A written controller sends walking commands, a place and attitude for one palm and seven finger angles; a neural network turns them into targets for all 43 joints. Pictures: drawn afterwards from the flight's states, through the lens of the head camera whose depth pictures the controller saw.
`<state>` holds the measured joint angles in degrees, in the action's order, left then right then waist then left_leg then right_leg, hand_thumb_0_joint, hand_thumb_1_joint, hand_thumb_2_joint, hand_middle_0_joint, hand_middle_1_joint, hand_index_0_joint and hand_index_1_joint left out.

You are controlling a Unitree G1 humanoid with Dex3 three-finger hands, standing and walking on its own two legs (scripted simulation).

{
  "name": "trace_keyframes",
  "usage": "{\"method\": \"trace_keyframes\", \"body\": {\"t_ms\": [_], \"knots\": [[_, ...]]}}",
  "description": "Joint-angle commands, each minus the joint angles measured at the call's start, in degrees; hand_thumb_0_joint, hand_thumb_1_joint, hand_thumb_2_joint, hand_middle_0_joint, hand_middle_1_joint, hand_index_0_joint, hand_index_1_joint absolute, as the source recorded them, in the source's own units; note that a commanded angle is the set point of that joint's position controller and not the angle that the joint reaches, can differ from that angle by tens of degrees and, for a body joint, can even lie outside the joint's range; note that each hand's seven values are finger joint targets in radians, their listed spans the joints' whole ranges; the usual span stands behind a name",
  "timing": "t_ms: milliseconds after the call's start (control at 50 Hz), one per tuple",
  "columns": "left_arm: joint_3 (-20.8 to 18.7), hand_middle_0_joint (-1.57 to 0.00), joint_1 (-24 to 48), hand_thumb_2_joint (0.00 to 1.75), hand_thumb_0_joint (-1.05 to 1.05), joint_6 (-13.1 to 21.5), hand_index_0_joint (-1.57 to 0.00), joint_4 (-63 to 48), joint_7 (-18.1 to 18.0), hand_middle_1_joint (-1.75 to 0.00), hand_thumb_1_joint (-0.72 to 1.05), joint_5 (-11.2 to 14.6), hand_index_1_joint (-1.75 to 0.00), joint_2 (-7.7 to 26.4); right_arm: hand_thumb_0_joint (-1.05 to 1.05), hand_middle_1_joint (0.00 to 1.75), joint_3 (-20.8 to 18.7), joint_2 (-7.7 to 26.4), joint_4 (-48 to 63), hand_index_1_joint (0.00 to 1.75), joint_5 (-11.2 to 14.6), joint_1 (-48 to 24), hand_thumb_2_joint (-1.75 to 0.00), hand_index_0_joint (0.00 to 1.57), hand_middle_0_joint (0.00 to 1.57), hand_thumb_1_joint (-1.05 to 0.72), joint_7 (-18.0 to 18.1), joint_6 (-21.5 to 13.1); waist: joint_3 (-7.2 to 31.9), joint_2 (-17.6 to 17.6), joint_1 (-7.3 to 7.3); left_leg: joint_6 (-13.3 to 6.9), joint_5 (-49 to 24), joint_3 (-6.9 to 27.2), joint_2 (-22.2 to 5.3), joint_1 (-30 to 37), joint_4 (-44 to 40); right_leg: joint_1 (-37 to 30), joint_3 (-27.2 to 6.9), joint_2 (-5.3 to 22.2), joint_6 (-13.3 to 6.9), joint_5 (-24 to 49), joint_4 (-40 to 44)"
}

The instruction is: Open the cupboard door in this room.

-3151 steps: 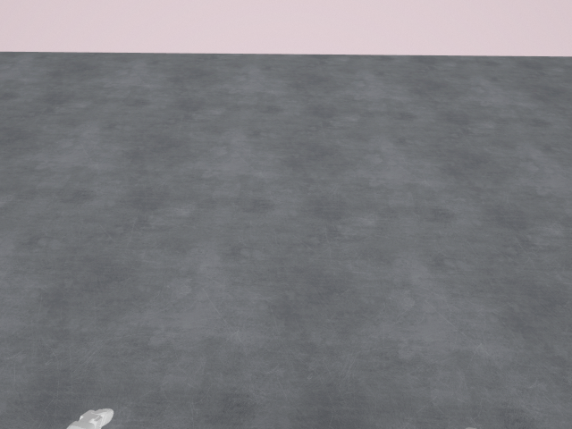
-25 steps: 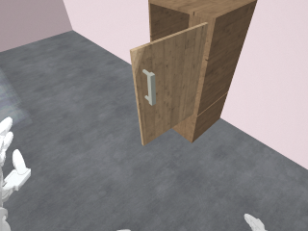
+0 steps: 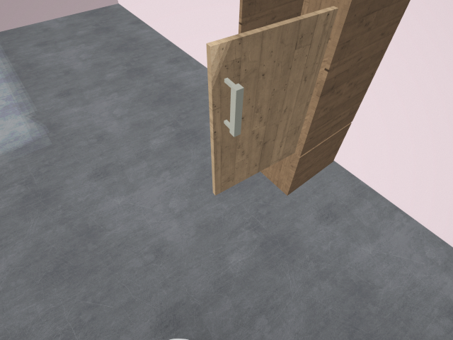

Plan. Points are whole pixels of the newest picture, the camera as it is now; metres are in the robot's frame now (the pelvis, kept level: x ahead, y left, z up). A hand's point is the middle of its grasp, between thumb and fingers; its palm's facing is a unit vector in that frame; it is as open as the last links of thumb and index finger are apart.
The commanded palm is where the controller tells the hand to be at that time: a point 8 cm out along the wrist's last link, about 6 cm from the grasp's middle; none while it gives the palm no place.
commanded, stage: let the arm hang, fingers relaxed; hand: left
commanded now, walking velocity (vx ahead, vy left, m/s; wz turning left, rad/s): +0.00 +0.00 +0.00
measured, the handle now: (231, 107) +0.67 +0.03 +0.01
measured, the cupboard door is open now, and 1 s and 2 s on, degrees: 85 85 85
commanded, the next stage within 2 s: look to check the result in 0.72 s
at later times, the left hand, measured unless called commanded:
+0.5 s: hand out of the picture +0.02 +0.19 -0.16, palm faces +0.01 -0.98 -0.19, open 7.3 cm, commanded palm none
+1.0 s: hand out of the picture +0.00 +0.19 -0.16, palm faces +0.01 -0.98 -0.18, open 7.4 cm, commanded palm none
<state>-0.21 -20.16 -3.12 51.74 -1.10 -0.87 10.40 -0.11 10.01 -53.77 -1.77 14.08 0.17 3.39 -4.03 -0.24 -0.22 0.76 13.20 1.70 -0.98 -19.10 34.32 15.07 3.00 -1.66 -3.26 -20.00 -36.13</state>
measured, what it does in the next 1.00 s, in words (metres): stands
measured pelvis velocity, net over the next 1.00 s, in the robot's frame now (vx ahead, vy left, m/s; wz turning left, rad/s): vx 0.01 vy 0.03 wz -0.03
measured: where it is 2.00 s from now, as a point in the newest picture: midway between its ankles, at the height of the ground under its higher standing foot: outside the picture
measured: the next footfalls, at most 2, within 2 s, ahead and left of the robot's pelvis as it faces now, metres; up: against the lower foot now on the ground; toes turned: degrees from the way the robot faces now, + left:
none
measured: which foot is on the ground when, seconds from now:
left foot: down 0.00-1.00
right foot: down 0.00-1.00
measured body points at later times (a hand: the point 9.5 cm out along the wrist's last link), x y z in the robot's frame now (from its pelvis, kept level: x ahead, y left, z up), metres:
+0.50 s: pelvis +0.01 +0.02 +0.02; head +0.01 +0.01 +0.47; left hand +0.02 +0.24 -0.14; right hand -0.01 -0.19 -0.15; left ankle +0.05 +0.14 -0.73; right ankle +0.00 -0.08 -0.73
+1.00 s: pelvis +0.01 +0.03 +0.02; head +0.03 +0.02 +0.47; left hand +0.00 +0.24 -0.14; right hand +0.00 -0.19 -0.15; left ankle +0.05 +0.14 -0.73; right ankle +0.00 -0.08 -0.73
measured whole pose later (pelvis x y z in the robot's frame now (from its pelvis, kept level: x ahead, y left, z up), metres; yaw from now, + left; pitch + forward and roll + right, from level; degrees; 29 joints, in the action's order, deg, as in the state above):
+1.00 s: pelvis +0.01 +0.03 +0.02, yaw -2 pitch -2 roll +0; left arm -0.6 -16.7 -0.1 66.6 -1.9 -0.2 7.4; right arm -0.3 7.2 -65.6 -1.4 15.6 2.1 0.6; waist -3.2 0.2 -0.4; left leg -0.2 10.0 -1.0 -0.1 -11.5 23.1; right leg 7.9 0.3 -0.6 -0.9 -14.4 -23.8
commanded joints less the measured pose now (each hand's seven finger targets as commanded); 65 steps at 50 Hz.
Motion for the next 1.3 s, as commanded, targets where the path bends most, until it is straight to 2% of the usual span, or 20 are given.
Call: {"method": "trace_keyframes", "body": {"t_ms": [0, 20, 40, 80, 180, 260, 380, 640, 680, 820, 1020, 1040, 1060, 1140, 1280], "knots": [[-1.72, -0.2, 1.87, 0.9, 0.0, 3.91, -0.2, 0.07, -0.72, -0.3, 0.9, 0.49, -0.3, 6.55, 0.0, 0.3, -1.13, 5.39, -0.16, 0.3, 0.56, 0.6, -0.9, 0.2, 0.2, -0.9, 1.41, -2.75, 7.14, 4.7, -0.42, -2.41, -9.46, 2.49, -4.16, 9.38, -7.41, -1.38, -9.05, 7.18, 0.08, 13.01, 14.11], [-1.72, -0.2, 1.59, 0.9, 0.0, 3.68, -0.2, 1.87, -0.67, -0.3, 0.9, 0.63, -0.3, 6.62, 0.0, 0.3, -1.17, 5.08, -1.06, 0.3, 0.72, -0.03, -0.9, 0.2, 0.2, -0.9, 1.54, -2.61, 5.66, 6.39, -0.21, -2.24, -6.55, 2.26, -3.59, 8.66, -7.99, -1.3, -9.0, 7.23, 0.1, 10.54, 15.23], [-1.63, -0.2, 1.61, 0.9, 0.0, 3.63, -0.2, 3.46, -0.6, -0.3, 0.9, 0.68, -0.3, 6.72, 0.0, 0.3, -1.09, 4.64, -2.15, 0.3, 0.75, 0.4, -0.9, 0.2, 0.2, -0.9, 1.61, -2.51, 4.86, 6.3, -0.35, -2.07, -4.83, 2.06, -3.5, 8.4, -8.9, -1.43, -9.03, 7.11, -0.01, 8.6, 16.0], [-1.43, -0.2, 0.92, 0.9, 0.0, 3.74, -0.2, 5.99, -0.6, -0.3, 0.9, 0.65, -0.3, 5.8, 0.0, 0.3, -1.12, 4.04, -3.83, 0.3, 0.79, 2.04, -0.9, 0.2, 0.2, -0.9, 1.84, -2.44, 3.1, 2.21, -0.43, -2.04, -4.46, 1.65, -3.49, 8.43, -9.75, -1.59, -8.71, 7.12, -0.09, 8.14, 17.63], [-1.09, -0.2, 0.02, 0.9, 0.0, 3.83, -0.2, 10.41, -0.8, -0.3, 0.9, 0.67, -0.3, 4.38, 0.0, 0.3, -0.89, 3.38, -7.62, 0.3, 0.7, 4.53, -0.9, 0.2, 0.2, -0.9, 2.01, -2.81, 1.11, -0.49, -0.25, -2.12, -4.56, 1.68, -3.91, 8.67, -12.47, -2.17, -7.73, 6.68, 0.02, 6.85, 18.6], [-1.03, -0.2, -0.76, 0.9, 0.0, 3.8, -0.2, 12.27, -0.97, -0.3, 0.9, 0.65, -0.3, 3.71, 0.0, 0.3, -0.73, 3.08, -8.99, 0.3, 0.65, 4.9, -0.9, 0.2, 0.2, -0.9, 2.09, -3.0, -0.97, -0.27, 0.21, -2.15, -4.28, 1.48, -3.93, 8.22, -13.83, -2.01, -7.54, 6.52, 0.23, 6.46, 18.82], [-1.19, -0.2, 0.13, 0.9, 0.0, 3.69, -0.2, 12.89, -1.07, -0.3, 0.9, 0.59, -0.3, 3.16, 0.0, 0.3, -0.56, 2.27, -10.18, 0.3, 0.43, 5.47, -0.9, 0.2, 0.2, -0.9, 2.13, -3.1, -2.88, 1.11, 0.11, -2.01, -2.73, 1.38, -3.88, 6.73, -14.95, -1.91, -7.24, 6.47, 0.48, 5.98, 18.53], [-1.46, -0.2, 1.04, 0.9, 0.0, 3.66, -0.2, 12.66, -0.96, -0.3, 0.9, 0.52, -0.3, 2.95, 0.0, 0.3, -0.71, 2.12, -10.36, 0.3, 0.39, 5.97, -0.9, 0.2, 0.2, -0.9, 2.17, -3.35, -2.33, 1.18, -0.06, -2.21, -1.54, 1.85, -3.94, 6.84, -15.94, -2.21, -7.15, 6.27, 0.75, 6.34, 17.9], [-1.5, -0.2, 0.68, 0.9, 0.0, 3.71, -0.2, 12.81, -0.96, -0.3, 0.9, 0.5, -0.3, 2.82, 0.0, 0.3, -0.78, 2.07, -10.33, 0.3, 0.39, 5.84, -0.9, 0.2, 0.2, -0.9, 2.18, -3.38, -1.59, 0.23, 0.02, -2.35, -1.98, 1.87, -3.97, 7.38, -15.71, -2.34, -7.1, 6.31, 0.75, 6.54, 17.89], [-1.44, -0.2, 0.21, 0.9, 0.0, 3.92, -0.2, 13.3, -1.01, -0.3, 0.9, 0.52, -0.3, 2.58, 0.0, 0.3, -0.72, 2.35, -10.42, 0.3, 0.56, 5.46, -0.9, 0.2, 0.2, -0.9, 2.32, -3.65, 0.39, 0.89, -0.05, -2.47, -6.01, 1.72, -4.18, 9.38, -14.98, -3.42, -7.09, 6.53, 0.96, 9.61, 17.55], [-1.13, -0.2, -0.09, 0.9, 0.0, 3.97, -0.2, 13.76, -1.08, -0.3, 0.9, 0.47, -0.3, 2.36, 0.0, 0.3, -0.73, 2.49, -10.55, 0.3, 0.58, 4.89, -0.9, 0.2, 0.2, -0.9, 2.28, -3.45, -1.78, 1.04, -0.33, -2.3, -5.03, 1.66, -4.01, 9.3, -15.28, -2.32, -7.23, 6.52, 1.09, 8.83, 18.32], [-1.09, -0.2, -0.17, 0.9, 0.0, 3.99, -0.2, 13.79, -1.05, -0.3, 0.9, 0.48, -0.3, 2.43, 0.0, 0.3, -0.71, 2.6, -10.55, 0.3, 0.54, 4.8, -0.9, 0.2, 0.2, -0.9, 2.3, -3.5, -1.19, 1.72, -0.3, -2.3, -5.23, 1.58, -4.03, 9.55, -15.26, -2.64, -7.23, 6.56, 1.09, 9.1, 18.24], [-1.22, -0.2, -0.31, 0.9, 0.0, 4.06, -0.2, 13.76, -1.07, -0.3, 0.9, 0.45, -0.3, 2.75, 0.0, 0.3, -0.73, 2.84, -10.46, 0.3, 0.7, 4.74, -0.9, 0.2, 0.2, -0.9, 2.3, -3.53, -1.13, 0.56, -0.16, -2.33, -5.91, 1.73, -4.08, 9.66, -15.09, -2.76, -7.06, 6.55, 1.13, 9.36, 18.29], [-1.11, -0.2, -0.12, 0.9, 0.0, 4.13, -0.2, 13.78, -1.06, -0.3, 0.9, 0.47, -0.3, 2.47, 0.0, 0.3, -0.77, 2.76, -10.61, 0.3, 0.53, 4.31, -0.9, 0.2, 0.2, -0.9, 2.29, -3.58, -0.87, -0.08, -0.19, -2.31, -6.86, 1.58, -4.07, 10.13, -14.93, -2.99, -7.07, 6.73, 1.17, 10.25, 18.34], [-1.2, -0.2, 0.43, 0.9, 0.0, 4.16, -0.2, 13.57, -1.04, -0.3, 0.9, 0.48, -0.3, 2.95, 0.0, 0.3, -0.75, 2.88, -10.68, 0.3, 0.57, 4.03, -0.9, 0.2, 0.2, -0.9, 2.27, -3.64, -1.23, 1.13, -0.17, -2.19, -7.3, 1.57, -4.04, 9.87, -15.04, -3.53, -7.08, 6.82, 1.15, 10.61, 18.65]]}}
